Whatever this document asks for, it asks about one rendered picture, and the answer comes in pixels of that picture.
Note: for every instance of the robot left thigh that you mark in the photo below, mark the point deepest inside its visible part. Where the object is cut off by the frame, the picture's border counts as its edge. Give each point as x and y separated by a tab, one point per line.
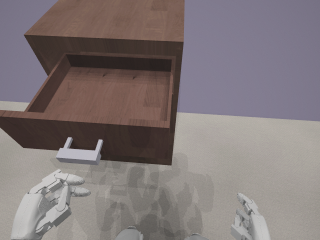
129	234

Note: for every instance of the left robot hand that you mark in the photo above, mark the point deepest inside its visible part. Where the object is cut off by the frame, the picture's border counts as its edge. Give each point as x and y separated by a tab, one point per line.
29	222

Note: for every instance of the right robot hand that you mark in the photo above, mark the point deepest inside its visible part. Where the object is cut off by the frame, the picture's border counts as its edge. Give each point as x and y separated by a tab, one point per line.
254	227

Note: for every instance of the cabinet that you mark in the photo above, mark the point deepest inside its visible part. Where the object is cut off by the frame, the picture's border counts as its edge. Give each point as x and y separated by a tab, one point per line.
142	28

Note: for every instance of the handle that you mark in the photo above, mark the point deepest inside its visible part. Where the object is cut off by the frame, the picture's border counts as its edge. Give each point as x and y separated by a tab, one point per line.
79	156

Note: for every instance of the robot left shin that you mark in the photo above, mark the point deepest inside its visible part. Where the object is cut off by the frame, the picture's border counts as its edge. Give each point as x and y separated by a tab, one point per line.
132	227

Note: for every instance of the drawer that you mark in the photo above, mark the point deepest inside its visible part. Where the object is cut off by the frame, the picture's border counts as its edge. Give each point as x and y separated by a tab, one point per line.
123	100

